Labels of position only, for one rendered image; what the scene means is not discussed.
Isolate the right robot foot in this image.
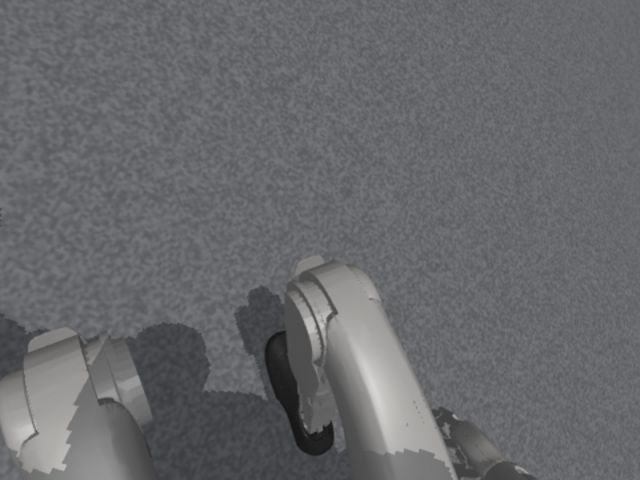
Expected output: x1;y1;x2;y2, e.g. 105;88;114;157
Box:
265;331;334;456

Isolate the right robot arm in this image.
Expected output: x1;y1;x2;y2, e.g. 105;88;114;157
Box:
483;461;538;480

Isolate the right robot hand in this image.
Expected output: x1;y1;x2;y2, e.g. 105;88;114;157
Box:
431;407;508;480

